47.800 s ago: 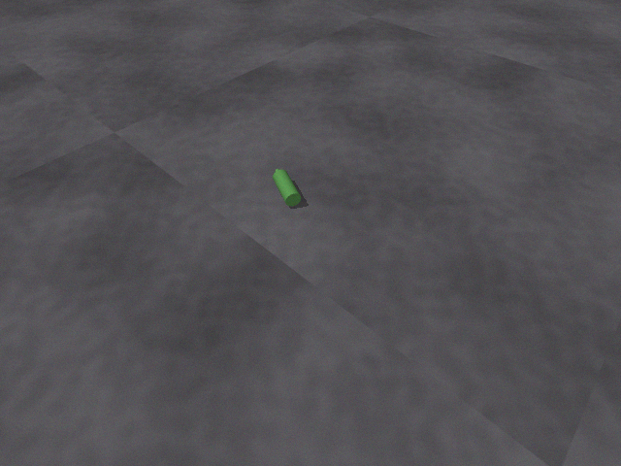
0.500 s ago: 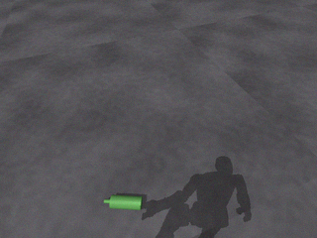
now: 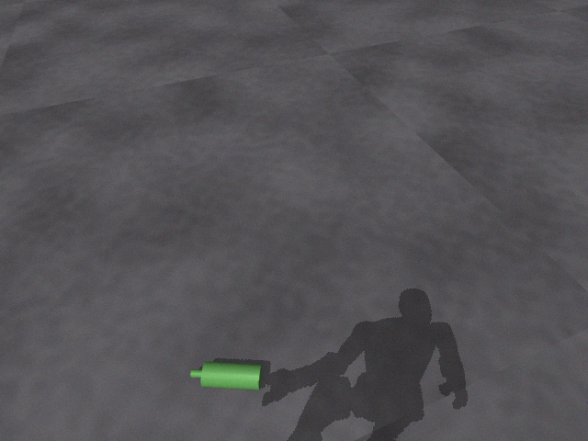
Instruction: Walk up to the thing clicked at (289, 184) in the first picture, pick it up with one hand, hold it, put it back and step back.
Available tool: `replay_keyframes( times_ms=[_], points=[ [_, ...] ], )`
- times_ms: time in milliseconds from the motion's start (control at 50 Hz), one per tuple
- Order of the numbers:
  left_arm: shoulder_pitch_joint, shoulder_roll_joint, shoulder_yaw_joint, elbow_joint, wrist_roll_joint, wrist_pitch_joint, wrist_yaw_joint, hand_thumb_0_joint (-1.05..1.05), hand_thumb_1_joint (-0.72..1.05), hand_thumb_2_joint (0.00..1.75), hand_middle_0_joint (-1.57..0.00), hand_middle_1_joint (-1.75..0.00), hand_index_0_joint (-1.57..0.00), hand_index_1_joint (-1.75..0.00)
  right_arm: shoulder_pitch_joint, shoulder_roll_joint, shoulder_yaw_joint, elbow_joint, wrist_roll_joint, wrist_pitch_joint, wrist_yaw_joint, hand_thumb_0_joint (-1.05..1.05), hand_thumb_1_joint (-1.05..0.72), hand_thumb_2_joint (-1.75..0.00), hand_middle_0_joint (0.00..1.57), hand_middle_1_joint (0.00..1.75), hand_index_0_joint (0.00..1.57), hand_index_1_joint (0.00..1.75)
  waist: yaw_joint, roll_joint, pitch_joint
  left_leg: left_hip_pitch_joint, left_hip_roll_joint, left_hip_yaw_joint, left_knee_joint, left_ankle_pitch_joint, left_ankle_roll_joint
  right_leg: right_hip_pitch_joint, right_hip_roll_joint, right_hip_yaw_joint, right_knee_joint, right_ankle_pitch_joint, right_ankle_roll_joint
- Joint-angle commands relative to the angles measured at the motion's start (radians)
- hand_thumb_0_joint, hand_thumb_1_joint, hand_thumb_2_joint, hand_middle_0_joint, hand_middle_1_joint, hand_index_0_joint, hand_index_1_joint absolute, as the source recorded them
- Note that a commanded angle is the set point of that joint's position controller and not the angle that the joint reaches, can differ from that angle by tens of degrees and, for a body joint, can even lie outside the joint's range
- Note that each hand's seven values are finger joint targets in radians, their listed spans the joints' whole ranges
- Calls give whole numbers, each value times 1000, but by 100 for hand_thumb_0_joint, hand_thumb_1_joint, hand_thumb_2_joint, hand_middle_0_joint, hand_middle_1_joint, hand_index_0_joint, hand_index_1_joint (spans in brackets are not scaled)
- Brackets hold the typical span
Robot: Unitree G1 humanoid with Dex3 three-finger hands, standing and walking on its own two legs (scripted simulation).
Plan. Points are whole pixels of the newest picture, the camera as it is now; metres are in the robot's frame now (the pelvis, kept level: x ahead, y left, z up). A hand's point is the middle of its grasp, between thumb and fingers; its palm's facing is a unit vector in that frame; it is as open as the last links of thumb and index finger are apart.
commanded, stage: stand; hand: left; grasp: from above
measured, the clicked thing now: (226, 375) +0.46 +0.26 -0.74
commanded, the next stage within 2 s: step back in 0.42 s
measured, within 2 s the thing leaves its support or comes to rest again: neither
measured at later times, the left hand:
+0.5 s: hand out of the picture +0.07 +0.25 -0.16, palm faces +0.03 -0.93 -0.36, open 7.4 cm
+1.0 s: hand out of the picture +0.05 +0.33 -0.18, palm faces -0.06 -0.93 -0.35, open 7.4 cm
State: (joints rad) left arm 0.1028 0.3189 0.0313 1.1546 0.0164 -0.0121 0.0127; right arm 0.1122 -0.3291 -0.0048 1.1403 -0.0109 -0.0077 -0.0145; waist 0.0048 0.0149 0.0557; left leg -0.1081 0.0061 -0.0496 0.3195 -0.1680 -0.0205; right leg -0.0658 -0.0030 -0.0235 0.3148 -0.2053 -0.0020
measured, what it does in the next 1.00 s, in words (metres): walks backwards: left foot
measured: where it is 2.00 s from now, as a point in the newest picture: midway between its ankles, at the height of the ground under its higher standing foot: outside the picture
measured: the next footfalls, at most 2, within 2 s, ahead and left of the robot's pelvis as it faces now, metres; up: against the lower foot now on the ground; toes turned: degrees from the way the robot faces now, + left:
left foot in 0.72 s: -0.02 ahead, +0.15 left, +0.00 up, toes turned -1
right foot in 1.20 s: -0.11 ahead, -0.05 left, +0.00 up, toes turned -1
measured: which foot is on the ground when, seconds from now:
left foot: down 0.00-0.52, up 0.54-0.70, down 0.72-1.00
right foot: down 0.00-0.74, up 0.76-1.00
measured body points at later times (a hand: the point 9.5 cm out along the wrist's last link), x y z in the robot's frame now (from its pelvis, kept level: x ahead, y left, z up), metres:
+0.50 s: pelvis -0.01 +0.00 +0.00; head +0.02 -0.01 +0.44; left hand +0.07 +0.30 -0.13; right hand +0.07 -0.30 -0.14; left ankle +0.01 +0.13 -0.75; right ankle -0.02 -0.11 -0.75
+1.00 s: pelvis -0.08 +0.07 -0.01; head +0.00 +0.09 +0.43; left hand +0.05 +0.38 -0.15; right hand -0.01 -0.24 -0.13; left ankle -0.06 +0.15 -0.75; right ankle -0.12 -0.08 -0.68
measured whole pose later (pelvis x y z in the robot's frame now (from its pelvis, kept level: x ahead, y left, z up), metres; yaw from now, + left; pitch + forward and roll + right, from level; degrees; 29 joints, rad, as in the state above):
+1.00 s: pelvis -0.08 +0.07 -0.01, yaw -2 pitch -1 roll -1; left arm 0.07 0.38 0.07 0.88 0.01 0.06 0.03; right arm 0.13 -0.33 -0.04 0.89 -0.01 0.03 -0.03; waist -0.02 -0.04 0.21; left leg -0.26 -0.03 0.03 0.55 -0.26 0.07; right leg -0.39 0.09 0.15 1.06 -0.48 0.01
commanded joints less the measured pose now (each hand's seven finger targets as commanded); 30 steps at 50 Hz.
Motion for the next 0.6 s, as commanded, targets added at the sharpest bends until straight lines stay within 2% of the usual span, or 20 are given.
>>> replay_keyframes(
  times_ms=[0, 180, 220, 280, 380, 400, 420, 460, 480, 500, 520, 540, 580],
  points=[
    [-35, 207, 33, -65, -4, -16, 8, 0, 90, 90, -20, -30, -20, -30, -42, -200, -35, -52, -2, -25, -10, 0, -90, -90, 20, 30, 20, 30, 2, 1, -67, 9, 108, -84, -42, 176, 37, 0, -121, 89, -51, 144, -15],
    [-37, 207, 29, -66, -4, -19, 6, 0, 90, 90, -20, -30, -20, -30, -33, -205, -33, -53, -2, -26, -8, 0, -90, -90, 20, 30, 20, 30, -3, -16, -62, 6, 109, -85, -43, 183, 36, -2, -120, 85, -53, 148, -14],
    [-33, 210, 29, -67, -4, -19, 7, 0, 90, 90, -20, -30, -20, -30, -35, -209, -35, -54, -3, -23, -7, 0, -90, -90, 20, 30, 20, 30, -4, -17, -66, 8, 108, -80, -38, 150, 39, -11, -121, 90, -63, 126, -14],
    [-34, 216, 29, -72, -6, -22, 6, 0, 90, 90, -20, -30, -20, -30, -27, -207, -33, -54, -2, -24, -6, 0, -90, -90, 20, 30, 20, 30, -5, -14, -81, 15, 110, -77, -33, 175, 40, 9, -129, 97, -56, 170, -17],
    [-40, 222, 29, -73, -7, -21, 5, 0, 90, 90, -20, -30, -20, -30, -20, -209, -30, -49, -2, -23, -5, 0, -90, -90, 20, 30, 20, 30, -8, -6, -61, -3, 107, -77, -45, 138, 34, -1, -123, 97, -59, 126, -16],
    [-16, 295, 81, -86, -21, -11, 9, 0, 90, 90, -20, -30, -20, -30, -77, -249, -49, -83, -3, -3, 1, 0, -90, -90, 20, 30, 20, 30, 1, -29, 60, -97, 79, -74, 85, 281, 61, -72, -117, 105, 16, 313, -27],
    [1, 297, 86, -103, -23, -8, 13, 0, 90, 90, -20, -30, -20, -30, -54, -230, -49, -103, 6, 3, 1, 0, -90, -90, 20, 30, 20, 30, -6, -43, 19, -107, 59, -47, 150, 294, 63, -42, -135, 106, 35, 401, -51],
    [4, 305, 95, -138, -23, -5, 15, 0, 90, 90, -20, -30, -20, -30, -21, -209, -49, -124, 12, 10, 1, 0, -90, -90, 20, 30, 20, 30, -11, -90, -37, -125, 0, -2, 271, 204, 50, -14, -203, 162, 40, 510, -121],
    [-13, 311, 100, -159, -19, -2, 17, 0, 90, 90, -20, -30, -20, -30, -7, -208, -56, -134, 11, 18, 2, 0, -90, -90, 20, 30, 20, 30, -12, -123, -58, -129, -28, 12, 350, 88, 47, -42, -254, 207, 29, 502, -173],
    [-49, 313, 102, -192, -12, 0, 18, 0, 90, 90, -20, -30, -20, -30, 13, -209, -66, -143, 7, 28, 4, 0, -90, -90, 20, 30, 20, 30, -21, -162, -77, -146, -53, 6, 449, -154, 52, -62, -312, 249, 24, 498, -218],
    [-68, 307, 103, -217, -4, 2, 20, 0, 90, 90, -20, -30, -20, -30, 30, -218, -74, -154, 3, 36, 5, 0, -90, -90, 20, 30, 20, 30, -23, -171, -84, -164, -54, -15, 551, -319, 60, -95, -348, 270, 39, 484, -254],
    [-77, 309, 104, -238, 5, 5, 20, 0, 90, 90, -20, -30, -20, -30, 47, -225, -79, -165, 1, 44, 8, 0, -90, -90, 20, 30, 20, 30, -27, -168, -85, -172, -42, -36, 593, -361, 68, -127, -364, 268, 62, 483, -269],
    [-122, 302, 103, -273, 11, 9, 19, 0, 90, 90, -20, -30, -20, -30, 70, -224, -85, -185, 9, 50, 14, 0, -90, -90, 20, 30, 20, 30, -45, -178, -80, -189, -37, -44, 612, -349, 75, -152, -332, 215, 96, 475, -244]
  ],
)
